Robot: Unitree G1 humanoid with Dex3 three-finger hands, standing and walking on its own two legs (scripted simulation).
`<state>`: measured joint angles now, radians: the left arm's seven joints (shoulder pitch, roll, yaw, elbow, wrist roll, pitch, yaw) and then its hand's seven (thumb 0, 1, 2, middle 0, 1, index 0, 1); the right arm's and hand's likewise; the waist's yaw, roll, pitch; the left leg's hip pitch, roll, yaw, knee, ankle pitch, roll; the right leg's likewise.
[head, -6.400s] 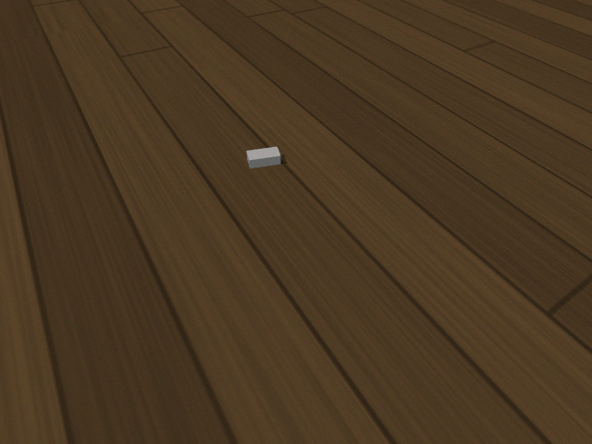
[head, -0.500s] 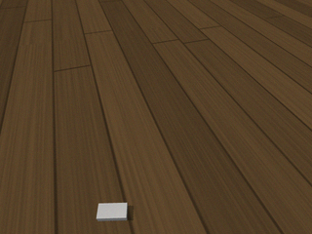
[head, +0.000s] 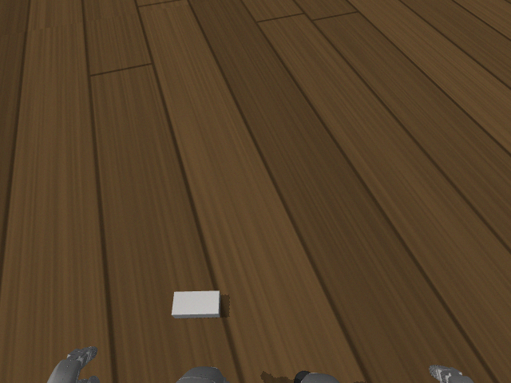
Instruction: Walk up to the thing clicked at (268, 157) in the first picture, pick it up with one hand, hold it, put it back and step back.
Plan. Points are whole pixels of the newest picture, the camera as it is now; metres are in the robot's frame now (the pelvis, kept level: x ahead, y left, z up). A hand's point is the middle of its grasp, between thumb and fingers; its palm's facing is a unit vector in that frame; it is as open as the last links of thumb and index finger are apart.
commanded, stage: walk up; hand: left
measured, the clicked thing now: (197, 304) +0.40 +0.23 -0.74
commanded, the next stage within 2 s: none
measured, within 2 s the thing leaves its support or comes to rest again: neither
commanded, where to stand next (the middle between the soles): +0.07 +0.00 m, yaw +0 degrees
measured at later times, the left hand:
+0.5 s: hand out of the picture -0.01 +0.33 -0.17, palm faces -0.10 -0.95 -0.29, open 7.4 cm
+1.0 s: hand out of the picture +0.04 +0.25 -0.13, palm faces -0.01 -0.90 -0.43, open 7.4 cm
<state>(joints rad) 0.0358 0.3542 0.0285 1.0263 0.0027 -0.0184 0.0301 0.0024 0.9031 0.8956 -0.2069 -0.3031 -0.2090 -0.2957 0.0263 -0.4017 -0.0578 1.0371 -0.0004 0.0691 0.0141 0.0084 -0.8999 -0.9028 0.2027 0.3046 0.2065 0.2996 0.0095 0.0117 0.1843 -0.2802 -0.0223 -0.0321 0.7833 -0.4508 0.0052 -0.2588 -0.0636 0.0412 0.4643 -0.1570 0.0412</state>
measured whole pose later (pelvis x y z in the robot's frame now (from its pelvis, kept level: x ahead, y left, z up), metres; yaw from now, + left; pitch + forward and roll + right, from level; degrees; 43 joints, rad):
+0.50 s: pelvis -0.06 +0.05 +0.01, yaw -4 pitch -4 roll -1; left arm 0.27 0.48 0.09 1.01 0.04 0.08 -0.07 0.01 0.91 0.90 -0.20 -0.30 -0.20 -0.30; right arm 0.31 -0.37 -0.09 0.96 -0.03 -0.06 -0.01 0.01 -0.89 -0.90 0.21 0.31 0.21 0.30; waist 0.00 -0.12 0.07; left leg -0.14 0.04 0.05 0.42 -0.22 0.02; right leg -0.37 0.03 0.18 0.98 -0.32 0.03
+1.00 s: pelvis -0.01 -0.03 +0.00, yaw -2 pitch -4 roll -2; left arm 0.32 0.35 0.05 0.90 0.02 -0.05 0.00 0.00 0.90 0.90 -0.21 -0.30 -0.21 -0.30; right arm 0.31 -0.42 -0.07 0.89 -0.03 0.04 0.04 0.01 -0.90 -0.90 0.20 0.30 0.21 0.30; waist 0.02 0.10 0.09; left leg -0.47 -0.02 -0.15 0.98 -0.31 -0.01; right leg -0.13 0.01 -0.09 0.46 -0.27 -0.02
